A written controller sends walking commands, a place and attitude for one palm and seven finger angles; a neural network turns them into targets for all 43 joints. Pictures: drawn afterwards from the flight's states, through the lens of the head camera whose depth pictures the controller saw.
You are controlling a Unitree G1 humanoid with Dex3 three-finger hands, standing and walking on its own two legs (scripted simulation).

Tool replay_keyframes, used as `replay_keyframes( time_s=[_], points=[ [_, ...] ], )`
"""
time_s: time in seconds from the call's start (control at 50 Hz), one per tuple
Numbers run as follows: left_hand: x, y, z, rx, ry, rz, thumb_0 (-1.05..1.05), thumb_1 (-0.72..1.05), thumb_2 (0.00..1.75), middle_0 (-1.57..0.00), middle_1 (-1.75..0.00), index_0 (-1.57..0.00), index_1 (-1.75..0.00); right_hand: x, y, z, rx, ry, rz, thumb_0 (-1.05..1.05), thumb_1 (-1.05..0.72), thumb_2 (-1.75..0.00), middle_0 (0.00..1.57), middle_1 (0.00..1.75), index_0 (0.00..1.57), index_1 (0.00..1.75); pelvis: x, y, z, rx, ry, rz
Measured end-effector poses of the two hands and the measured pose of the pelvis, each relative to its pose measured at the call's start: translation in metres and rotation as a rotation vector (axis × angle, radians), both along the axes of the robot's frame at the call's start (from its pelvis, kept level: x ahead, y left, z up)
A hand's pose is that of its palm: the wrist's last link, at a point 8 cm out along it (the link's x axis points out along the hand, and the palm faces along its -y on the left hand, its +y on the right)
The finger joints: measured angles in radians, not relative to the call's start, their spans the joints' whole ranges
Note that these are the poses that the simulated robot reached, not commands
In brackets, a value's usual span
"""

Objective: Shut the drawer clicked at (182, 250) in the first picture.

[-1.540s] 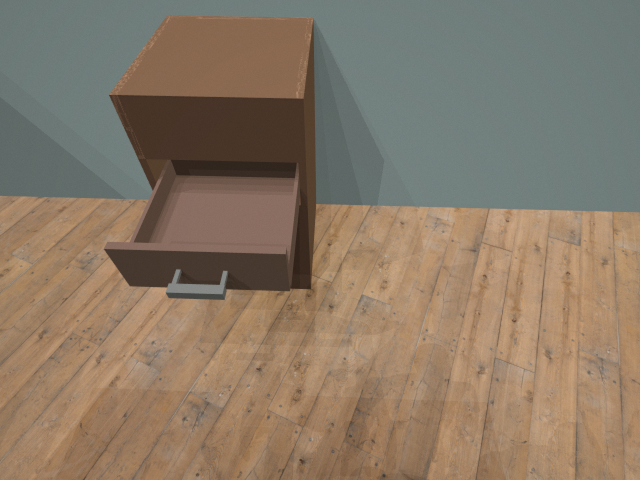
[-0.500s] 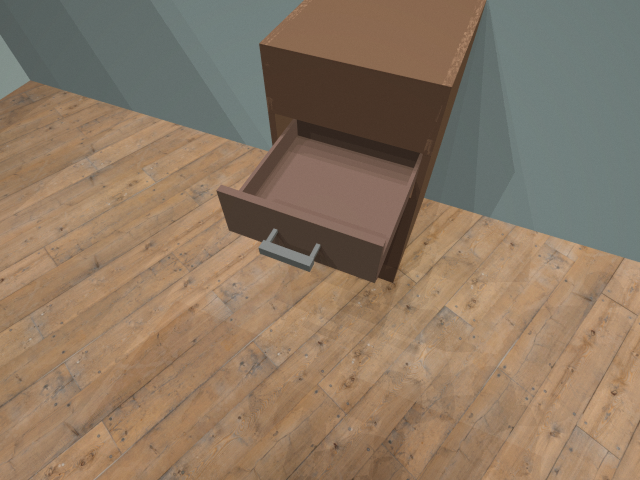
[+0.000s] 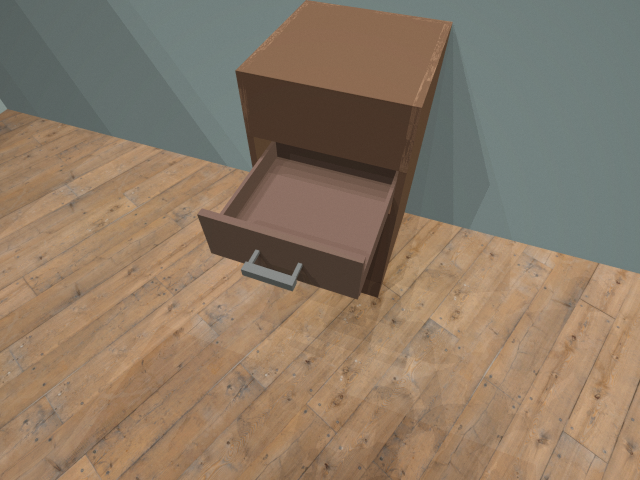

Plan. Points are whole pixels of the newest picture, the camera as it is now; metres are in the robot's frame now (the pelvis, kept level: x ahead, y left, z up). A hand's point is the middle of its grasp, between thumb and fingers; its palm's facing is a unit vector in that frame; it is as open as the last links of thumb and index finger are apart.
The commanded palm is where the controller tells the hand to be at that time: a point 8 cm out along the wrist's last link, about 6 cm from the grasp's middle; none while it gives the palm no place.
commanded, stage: look at it before walking up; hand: left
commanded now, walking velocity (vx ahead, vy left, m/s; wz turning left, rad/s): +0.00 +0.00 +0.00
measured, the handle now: (273, 268) +0.56 +0.13 -0.25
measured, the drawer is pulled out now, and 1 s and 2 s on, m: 0.29 0.29 0.29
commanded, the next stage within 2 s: turn to face it in 0.30 s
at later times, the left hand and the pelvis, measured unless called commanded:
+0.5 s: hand out of the picture +0.04 +0.20 -0.17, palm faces +0.00 -0.97 -0.26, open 7.3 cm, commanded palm none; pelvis -0.01 +0.00 +0.00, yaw -1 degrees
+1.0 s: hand out of the picture +0.05 +0.17 -0.17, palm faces -0.12 -0.95 -0.30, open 7.3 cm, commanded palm none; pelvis -0.03 -0.03 -0.01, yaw -10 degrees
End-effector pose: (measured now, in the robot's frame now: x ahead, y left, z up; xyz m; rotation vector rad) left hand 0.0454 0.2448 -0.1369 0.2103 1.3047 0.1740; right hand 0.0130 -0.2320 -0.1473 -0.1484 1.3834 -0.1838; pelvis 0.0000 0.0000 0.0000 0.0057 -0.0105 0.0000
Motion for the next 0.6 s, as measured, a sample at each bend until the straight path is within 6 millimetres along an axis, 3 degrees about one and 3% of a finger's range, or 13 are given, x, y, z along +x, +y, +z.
replay_keyframes(
  time_s=[0.22,0.6],
  points=[
    [0.01,0.004,0.003,0.011,-0.028,-0.014,0.01,0.91,0.89,-0.2,-0.3,-0.2,-0.3,-0.011,-0.012,0.004,-0.024,0.019,-0.008,0.0,-0.9,-0.89,0.2,0.3,0.2,0.3,0.0,-0.002,0.001,-0.001,-0.005,-0.001],
    [-0.017,0.003,-0.004,0.0,0.048,-0.012,0.01,0.91,0.89,-0.2,-0.3,-0.2,-0.3,0.009,-0.018,0.005,-0.046,-0.065,-0.014,0.0,-0.9,-0.89,0.2,0.3,0.2,0.3,-0.012,-0.003,-0.002,-0.006,-0.002,-0.05]
  ],
)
